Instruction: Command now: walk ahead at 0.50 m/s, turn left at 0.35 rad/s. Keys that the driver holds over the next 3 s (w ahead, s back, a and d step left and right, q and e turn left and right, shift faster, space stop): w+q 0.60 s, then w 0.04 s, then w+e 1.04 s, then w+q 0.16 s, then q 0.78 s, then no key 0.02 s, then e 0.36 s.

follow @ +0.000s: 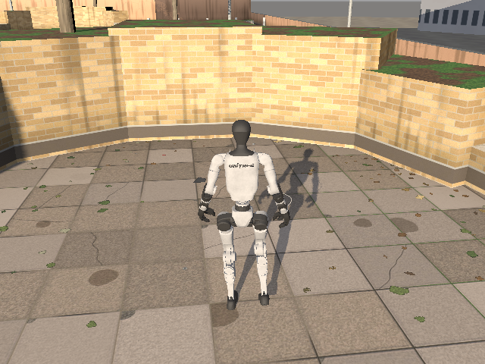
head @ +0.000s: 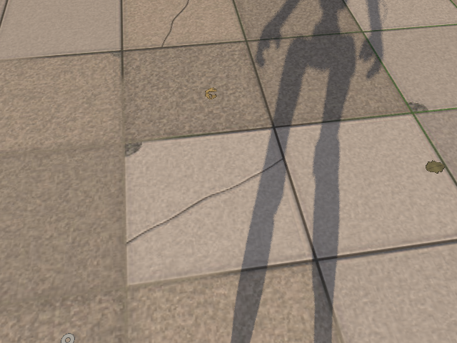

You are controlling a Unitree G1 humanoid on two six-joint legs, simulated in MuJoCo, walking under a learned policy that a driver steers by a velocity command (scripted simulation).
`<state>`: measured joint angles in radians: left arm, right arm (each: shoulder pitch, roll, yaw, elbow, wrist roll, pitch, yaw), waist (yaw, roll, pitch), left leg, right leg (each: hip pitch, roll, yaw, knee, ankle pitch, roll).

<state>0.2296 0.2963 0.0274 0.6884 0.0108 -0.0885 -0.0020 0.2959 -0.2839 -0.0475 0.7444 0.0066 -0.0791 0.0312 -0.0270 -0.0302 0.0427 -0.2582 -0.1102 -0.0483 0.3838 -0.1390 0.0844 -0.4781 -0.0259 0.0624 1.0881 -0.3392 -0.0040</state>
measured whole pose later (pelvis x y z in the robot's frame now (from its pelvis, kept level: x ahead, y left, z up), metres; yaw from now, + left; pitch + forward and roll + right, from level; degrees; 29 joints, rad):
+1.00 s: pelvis +0.51 +0.11 +0.00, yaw +19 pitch +0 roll +1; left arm 0.27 0.32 0.06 0.83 -0.03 -0.04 0.00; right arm 0.24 -0.26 -0.06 0.73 -0.01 -0.08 0.02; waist 0.00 -0.04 0.05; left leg -0.20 -0.01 0.12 0.38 -0.18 0.05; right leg -0.55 -0.11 0.06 1.13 -0.29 0.01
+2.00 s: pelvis +1.07 +0.18 +0.00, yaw -4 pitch +1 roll +0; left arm 0.22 0.29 0.05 0.71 0.02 -0.06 0.02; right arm 0.24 -0.28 -0.05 0.77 0.00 -0.09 0.04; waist -0.02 -0.03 0.05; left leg -0.30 -0.09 -0.04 0.41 -0.13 0.07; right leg -0.45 0.01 0.06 1.11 -0.41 0.02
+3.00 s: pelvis +1.17 +0.19 +0.00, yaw +15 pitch +0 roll +0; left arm 0.24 0.33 0.08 0.83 -0.03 0.05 0.03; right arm 0.11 -0.22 -0.03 0.72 -0.02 0.02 -0.03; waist 0.03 -0.03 0.04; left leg -0.20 0.01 0.09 0.45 -0.25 0.04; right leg -0.42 -0.03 0.03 1.00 -0.47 0.11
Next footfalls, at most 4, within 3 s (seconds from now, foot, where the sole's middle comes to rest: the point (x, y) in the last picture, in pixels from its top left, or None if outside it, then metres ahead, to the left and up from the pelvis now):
0.30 right None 0.34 -0.13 -0.78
0.80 left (153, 324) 0.53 0.22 -0.78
1.32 right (210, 222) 0.87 0.05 -0.78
1.82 left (159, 157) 1.16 0.25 -0.78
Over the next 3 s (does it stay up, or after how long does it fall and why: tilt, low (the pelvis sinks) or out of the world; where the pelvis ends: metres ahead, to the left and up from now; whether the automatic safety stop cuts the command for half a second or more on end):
stays up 1.17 0.19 0.00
